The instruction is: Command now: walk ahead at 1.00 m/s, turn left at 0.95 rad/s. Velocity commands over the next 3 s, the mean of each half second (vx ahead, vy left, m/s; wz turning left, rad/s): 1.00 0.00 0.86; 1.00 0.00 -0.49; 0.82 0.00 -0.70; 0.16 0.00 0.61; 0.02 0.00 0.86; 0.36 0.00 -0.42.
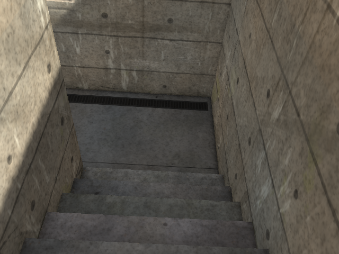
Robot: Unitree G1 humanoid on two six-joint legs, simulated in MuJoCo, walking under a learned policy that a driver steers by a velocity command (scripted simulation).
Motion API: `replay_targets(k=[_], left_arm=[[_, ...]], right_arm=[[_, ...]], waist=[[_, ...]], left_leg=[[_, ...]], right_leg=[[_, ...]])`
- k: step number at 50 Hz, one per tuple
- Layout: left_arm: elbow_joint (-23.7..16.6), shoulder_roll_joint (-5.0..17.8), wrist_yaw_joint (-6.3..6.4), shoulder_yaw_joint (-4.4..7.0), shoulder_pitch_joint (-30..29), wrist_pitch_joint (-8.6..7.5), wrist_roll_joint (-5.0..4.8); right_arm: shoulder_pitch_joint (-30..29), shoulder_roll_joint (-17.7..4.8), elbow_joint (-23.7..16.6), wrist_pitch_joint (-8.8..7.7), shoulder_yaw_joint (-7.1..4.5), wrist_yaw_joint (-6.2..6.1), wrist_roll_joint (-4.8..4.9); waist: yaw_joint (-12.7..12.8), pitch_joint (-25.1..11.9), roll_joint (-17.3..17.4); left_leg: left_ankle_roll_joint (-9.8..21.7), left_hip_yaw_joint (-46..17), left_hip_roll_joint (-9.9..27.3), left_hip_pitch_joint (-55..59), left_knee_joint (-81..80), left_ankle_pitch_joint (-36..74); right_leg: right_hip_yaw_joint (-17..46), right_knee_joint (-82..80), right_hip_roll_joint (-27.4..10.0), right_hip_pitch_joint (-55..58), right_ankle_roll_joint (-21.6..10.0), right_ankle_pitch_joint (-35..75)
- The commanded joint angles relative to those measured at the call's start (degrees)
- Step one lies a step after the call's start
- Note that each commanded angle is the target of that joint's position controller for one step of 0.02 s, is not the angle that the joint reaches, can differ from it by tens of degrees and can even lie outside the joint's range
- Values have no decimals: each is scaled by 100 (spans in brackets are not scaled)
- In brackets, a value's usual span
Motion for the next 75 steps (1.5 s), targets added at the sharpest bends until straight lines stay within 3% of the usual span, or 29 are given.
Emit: replay_targets(k=[1, 3, 6, 8, 10, 12, 15, 19, 21, 22, 23, 26, 28, 31, 35, 36, 38, 42, 51, 54, 55, 56, 59, 61, 66, 69, 71, 73, 75], left_arm=[[-936, 74, -42, 53, -1540, -283, 141], [-1521, 168, -97, -59, -794, -387, 237], [-2101, -78, 57, -180, -1549, -320, -174], [-1980, 326, 103, -43, -2017, -20, -114], [-1746, -90, -16, -43, -1010, -41, 311], [-1899, 201, -210, 90, -1389, -171, 352], [-2419, -258, -254, 118, -2094, -36, 283], [-1534, 673, -418, 569, 660, -133, 317], [-522, 11, -452, 368, 2899, -180, 144], [-354, -348, -666, 25, 2556, -244, 429], [-533, -355, -738, -90, 1604, -191, 427], [-547, 54, -696, 8, 233, -115, 101], [-837, 605, -340, 59, -711, -177, 365], [-701, 1140, -92, 233, -670, -121, 28], [-604, 303, -384, 35, -401, 7, -59], [-494, 264, -409, 51, -29, -24, -71], [-706, -412, -194, -73, 988, 12, -162], [-1423, -529, 36, -158, -488, 567, 1], [-1074, 567, -493, 368, 388, 557, -176], [-920, 521, -434, 439, 1568, 647, -40], [-569, 308, -484, 245, 1881, 514, 41], [-847, 806, -513, 164, 1151, 304, 40], [-1376, 1200, -385, 355, -704, 245, 108], [-1379, 962, -182, 308, -1043, 164, 317], [-720, 302, 354, 170, -249, 329, -205], [-783, 168, 207, 97, -1462, 521, -107], [-868, -136, 54, 74, -2320, 417, -65], [-847, -1300, 60, -133, 305, 158, -38], [-821, -707, 241, -97, -669, 285, -154]], right_arm=[[3226, -1112, 1251, 18, -223, -155, -247], [2204, -436, 605, -13, 11, -98, -82], [1095, -978, 581, -244, -119, -76, -85], [-38, 262, -70, -327, 362, -421, -328], [78, -96, 142, -119, 255, -796, -325], [470, 375, 400, -82, 318, -1054, 139], [169, 311, 380, -13, 245, -1085, 81], [-1245, 328, -92, 129, 298, -875, -39], [-1781, 1001, -189, 28, 444, -728, -32], [-826, 1785, -531, -101, 668, -722, -101], [-148, 1712, -681, -203, 725, -691, 21], [-819, 1303, -718, -196, 691, -657, -41], [-1467, 859, -1262, -106, 739, -607, 246], [-1296, 521, -1253, 2, 574, -626, -114], [331, 417, -1158, -129, 329, -552, -175], [1327, 37, -1009, -133, 160, -501, -161], [379, -121, -767, -207, 260, -259, 36], [-830, 886, -748, -431, 593, -175, -104], [-845, -278, -158, -244, 285, -628, -176], [-879, -166, -246, -36, 176, -672, -52], [-1413, 588, -411, -107, 344, -821, -395], [-868, 870, -1217, -360, 528, -774, -439], [-664, 293, -1056, -538, 414, -639, 0], [-433, 123, -729, -381, 283, -680, -37], [-1471, 503, -1033, -336, 311, -331, -286], [1963, 25, 293, -218, 9, -236, -239], [4581, 30, 1305, -175, -76, -278, -243], [3012, 557, 1605, -276, 394, -126, -141], [2423, 895, 1438, -315, 505, -118, -124]], waist=[[-1343, 483, 3214], [-396, -1656, 1584], [255, -669, -583], [460, 522, -1852], [587, -255, -734], [359, -205, -349], [-60, -293, 79], [1351, -684, 454], [2307, 18, -1109], [1129, 34, -3293], [225, 120, -3380], [-649, 634, 1017], [-843, 879, 276], [-512, 360, 419], [-1070, -469, -545], [-1421, -1255, -248], [82, -879, 1790], [379, 535, -307], [858, -1028, 760], [1439, -436, -296], [1614, 529, -1980], [288, 380, -2726], [-666, -669, -192], [-687, -738, 289], [6, 24, 62], [-1556, -714, -1257], [-2989, -241, 510], [-129, 331, 3352], [-104, 615, -151]], left_leg=[[619, -706, -193, 4738, 331, 3148], [1651, -3072, 435, 4759, 210, 1454], [2017, -6926, 1692, 2440, -775, -2937], [1179, -5046, 665, -1184, -74, -2850], [1110, -4296, 5, -1709, 511, -1676], [593, -3063, -1039, -1658, 1237, -3469], [553, -3214, -1392, -1714, 1723, -3876], [207, -3364, -1295, -848, 4143, -925], [-344, -2340, -2410, -2242, 9390, -4528], [-340, -2420, -2681, -4385, 11376, -8278], [-354, -2284, -2163, -5332, 10886, -8321], [-238, -1604, -752, -4313, 8460, -5966], [-861, -2098, 90, -3764, 5981, -3797], [-1203, -1645, -7, -168, 4297, -1814], [-816, -587, -396, 2532, 2078, -3721], [-171, -1638, 220, 3319, 1454, -3507], [739, -5482, 1774, 2117, -877, -3181], [260, -3439, 1698, -1021, 375, -4275], [-642, -498, 1329, -1628, 3115, -4334], [-1097, 170, 527, -2097, 7635, -3439], [-856, 240, -263, -3901, 9558, -6724], [-719, -692, -132, -5311, 8814, -6443], [-985, -1761, 329, -4329, 4694, -4121], [-1375, -1900, 201, -2782, 4549, -2464], [-1152, -1018, -746, 1098, 513, 1373], [-889, -860, -470, 2627, 942, 551], [-352, -1237, 422, 3767, -1986, 700], [593, -4053, 1084, 4291, -66, 4855], [740, -3527, 1203, 2281, -411, 1902]], right_leg=[[734, 5742, 1409, -5607, -196, -1095], [2049, 4818, 1013, -5738, -355, -1118], [2814, 3519, 592, -7152, -638, 320], [2811, 197, 420, -5603, -226, 2749], [2330, -15, 815, -3563, -178, 5021], [2441, -2568, 973, -2937, -390, 7583], [2264, -3267, 1399, -1578, -297, 7562], [2157, -3373, 1070, 30, -640, 6224], [2238, -5554, 69, 1261, -1234, 7027], [3289, -3240, -201, 2182, -1711, 10892], [3962, -3227, -331, 2009, -1982, 11277], [4935, -4670, -453, -1801, -2310, 5456], [6542, -5126, -591, -3379, -2527, 3495], [5428, -4811, 176, -4926, -2365, 2722], [3846, -2382, 1082, -4137, -1756, 6581], [3739, -117, 1808, -4046, -1321, 5414], [3090, 1202, 1743, -4752, -954, 1667], [2307, 242, 886, -4779, -981, 1674], [806, -1619, 1422, -1144, -1158, 6762], [1696, -5804, 822, 528, -2327, 4948], [1642, -5531, 862, 799, -2333, 5836], [2911, -3452, 807, 959, -2325, 8418], [5696, -4353, -576, -1492, -2975, 3853], [6200, -3983, -418, -2632, -3076, 4383], [3900, -2793, 1741, -4793, -2089, 1811], [3477, -702, 1782, -3834, -1594, 3867], [2589, 4308, 2592, -4230, -841, 2844], [3265, 5542, 2859, -7610, -805, -1447], [2677, 4167, 1957, -7429, -1121, 249]])
Next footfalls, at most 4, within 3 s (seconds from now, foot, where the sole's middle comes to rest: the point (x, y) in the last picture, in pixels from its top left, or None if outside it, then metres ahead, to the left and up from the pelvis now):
0.42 right None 0.39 -0.11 -1.00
0.70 left None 0.46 0.23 -1.00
1.08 right None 0.64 0.00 -1.19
1.42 left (124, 234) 0.88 0.23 -1.38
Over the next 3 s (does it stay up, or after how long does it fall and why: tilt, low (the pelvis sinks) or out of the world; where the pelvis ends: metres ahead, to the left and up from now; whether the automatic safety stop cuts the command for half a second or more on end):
stays up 0.90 0.06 -0.61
